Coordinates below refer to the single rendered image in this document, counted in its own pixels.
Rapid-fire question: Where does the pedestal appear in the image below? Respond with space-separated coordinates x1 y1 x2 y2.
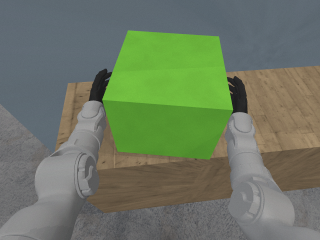
55 65 320 213

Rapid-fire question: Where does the right robot upper arm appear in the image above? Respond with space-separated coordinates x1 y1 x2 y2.
228 181 320 240

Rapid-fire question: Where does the right robot forearm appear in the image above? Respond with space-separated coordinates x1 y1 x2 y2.
224 112 284 194

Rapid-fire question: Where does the left robot forearm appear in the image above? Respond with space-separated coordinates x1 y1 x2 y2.
34 100 107 196

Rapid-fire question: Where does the left robot upper arm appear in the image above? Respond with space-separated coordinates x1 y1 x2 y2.
0 152 100 240

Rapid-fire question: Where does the carton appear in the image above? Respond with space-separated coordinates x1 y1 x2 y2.
102 30 233 160

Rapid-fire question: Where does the right robot hand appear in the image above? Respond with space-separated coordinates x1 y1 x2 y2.
227 76 248 115

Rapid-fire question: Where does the left robot hand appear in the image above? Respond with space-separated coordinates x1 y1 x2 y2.
89 68 112 104

